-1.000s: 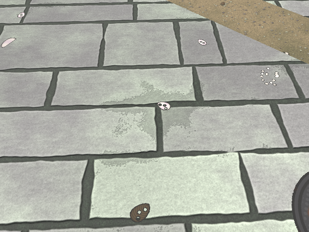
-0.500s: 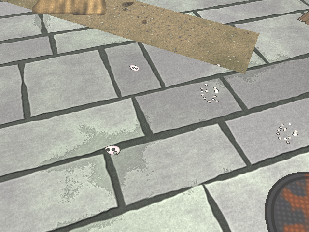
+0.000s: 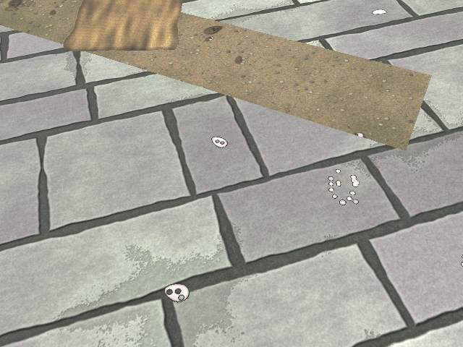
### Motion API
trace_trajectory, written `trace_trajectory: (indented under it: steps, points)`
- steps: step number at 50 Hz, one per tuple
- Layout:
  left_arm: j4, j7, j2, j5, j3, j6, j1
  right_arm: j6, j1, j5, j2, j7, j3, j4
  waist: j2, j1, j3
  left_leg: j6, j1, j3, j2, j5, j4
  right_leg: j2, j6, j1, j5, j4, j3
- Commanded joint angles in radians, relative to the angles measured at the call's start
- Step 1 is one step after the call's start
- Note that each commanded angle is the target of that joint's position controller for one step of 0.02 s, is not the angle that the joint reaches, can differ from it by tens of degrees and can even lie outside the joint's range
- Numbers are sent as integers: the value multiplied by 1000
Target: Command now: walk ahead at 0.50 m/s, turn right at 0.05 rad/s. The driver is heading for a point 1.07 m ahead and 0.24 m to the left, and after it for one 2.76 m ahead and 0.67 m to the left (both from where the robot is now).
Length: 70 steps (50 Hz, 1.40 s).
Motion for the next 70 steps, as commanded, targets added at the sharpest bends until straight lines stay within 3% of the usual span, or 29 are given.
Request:
trace_trajectory:
  steps: [1,8,10,11,12,13,14,15,17,19,25,29,34,37,39,40,41,42,43,45,47,51,57,62,65,67,68,69,70]
  points:
    - [-48,11,150,-7,27,-20,-38,-6,-69,3,-16,11,8,-61,-108,-18,34,2,50,14,-21,174,-185,-236,-152,-52,225,-125,119]
    - [25,19,189,-18,36,1,50,-13,-201,12,-55,49,11,-114,-107,2,64,58,64,13,-60,85,-355,-325,-118,156,250,-39,137]
    - [28,22,206,-16,40,13,27,-16,-103,10,-89,49,-4,-88,-125,-57,4,87,226,60,-107,22,-380,-308,-91,176,496,83,112]
    - [27,23,192,-12,34,19,19,-15,45,5,-126,43,-26,-39,-109,-125,-86,114,432,84,-134,30,-384,-257,-68,134,605,255,73]
    - [5,25,157,4,18,22,24,-15,232,-5,-192,35,-45,2,-18,-186,-232,170,749,-76,10,89,-341,-197,-33,-62,395,551,29]
    - [-1,13,27,2,-22,1,148,-13,302,-7,-268,39,-60,29,251,-134,-367,338,1098,-563,238,-129,-461,-11,40,-473,-232,921,23]
    - [16,6,113,-14,-4,-21,105,-9,310,4,-175,40,-34,26,186,-167,-385,332,1108,-699,244,-270,-558,-34,32,-595,-391,1056,157]
    - [-15,3,172,-36,13,-35,5,-11,220,5,-140,36,-21,13,123,-159,-230,284,983,-557,213,-260,-576,-85,18,-667,-316,1078,147]
    - [-33,16,157,-20,15,-35,-91,-15,96,-11,-97,34,-7,-3,-1,-103,-76,246,698,-354,143,-71,-625,-170,18,-599,-164,970,107]
    - [-23,21,125,-12,17,-13,-58,-25,72,-21,-69,37,2,4,33,-53,-60,232,582,-265,101,11,-677,-202,20,-494,-108,893,114]
    - [-61,19,94,5,12,6,-196,-24,143,-8,-120,14,-8,54,6,-65,10,230,553,-128,76,90,-761,-211,61,-573,134,604,93]
    - [-90,6,75,-2,0,-2,-324,-19,202,3,-133,5,-9,90,11,-106,42,198,561,-51,44,81,-768,-172,64,-516,293,393,55]
    - [-136,-19,85,-12,-9,-12,-453,0,277,9,-144,2,-14,144,10,-141,81,198,711,-57,105,109,-707,-150,43,-547,225,276,49]
    - [-136,-31,119,-14,0,-22,-413,15,262,13,-166,-5,-22,153,37,-97,51,175,774,-62,132,287,-617,-120,3,-452,110,235,28]
    - [-59,-24,185,-8,37,-24,-174,25,229,14,-150,-7,-15,145,30,22,-94,134,711,-1,60,543,-358,-68,-46,-101,121,203,-18]
    - [-15,-14,259,5,59,-23,23,24,228,-3,-116,-9,2,119,-64,88,-245,98,502,43,1,316,-57,-234,-114,221,150,242,168]
    - [9,-15,327,0,72,-15,85,1,340,-7,10,4,39,110,-327,27,-362,26,89,50,-188,-358,285,-452,-276,553,-30,146,628]
    - [5,-14,227,-9,44,-13,81,-22,283,15,-86,9,19,120,-254,65,-349,37,-33,-82,-159,-494,418,-444,-266,538,-165,60,720]
    - [-11,-11,188,-8,30,-15,-9,-38,190,39,-137,13,4,91,-211,55,-204,54,-101,-73,-105,-413,436,-409,-219,413,-147,38,575]
    - [-34,-13,136,7,13,-20,-135,-38,115,22,-126,3,-1,79,-107,-2,-66,48,-29,-34,-22,-256,331,-336,-179,144,11,-20,388]
    - [-28,-17,110,18,4,-26,-158,-16,147,13,-90,1,-3,86,-132,-53,-45,42,73,-41,9,-197,263,-299,-167,22,84,-76,307]
    - [7,0,158,18,16,-39,-117,17,90,13,-61,-1,1,68,-102,-57,11,15,10,-48,23,-64,120,-303,-168,-24,161,-147,174]
    - [37,18,171,14,12,-39,-66,14,-71,13,-38,23,13,14,-94,-5,54,27,44,-6,-29,215,-174,-265,-105,6,212,-175,-18]
    - [72,22,187,4,17,-7,4,15,-184,16,-32,55,23,-56,-79,26,92,61,-32,33,-52,115,-275,-331,-88,218,334,-94,-72]
    - [56,35,227,-3,29,17,-27,19,-136,13,-70,74,7,-79,-125,-27,33,105,93,116,-120,-47,-277,-346,-58,273,758,78,-116]
    - [37,48,231,-1,29,35,-51,24,118,16,-149,67,-42,-23,-119,-164,-107,163,443,140,-197,-33,-335,-298,-12,176,902,423,-162]
    - [8,51,207,16,17,26,-37,32,284,15,-244,45,-75,7,12,-215,-218,234,767,-121,-40,-12,-347,-249,30,-90,576,749,-171]
    - [-30,26,58,35,-29,-10,47,27,263,22,-300,43,-77,-1,218,-101,-309,420,1074,-692,185,-182,-474,-14,86,-531,-365,1056,-52]
    - [-41,8,154,-6,-9,-55,-62,23,296,14,-219,41,-53,-11,116,-173,-346,404,1112,-755,191,-233,-563,-42,62,-645,-393,1142,128]
Keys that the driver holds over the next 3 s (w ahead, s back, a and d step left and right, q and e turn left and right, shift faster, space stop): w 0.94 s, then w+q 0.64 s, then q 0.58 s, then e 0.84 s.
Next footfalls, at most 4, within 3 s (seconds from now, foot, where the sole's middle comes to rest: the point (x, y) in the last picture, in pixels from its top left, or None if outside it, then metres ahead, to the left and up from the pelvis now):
0.24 left None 0.32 0.15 -0.78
0.80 right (289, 307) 0.61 -0.08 -0.78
1.34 left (211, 224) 0.90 0.17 -0.78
1.80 right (239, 155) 1.22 0.09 -0.78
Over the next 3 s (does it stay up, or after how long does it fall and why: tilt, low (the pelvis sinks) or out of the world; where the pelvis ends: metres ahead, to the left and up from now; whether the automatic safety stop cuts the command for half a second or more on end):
stays up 1.07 0.13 0.00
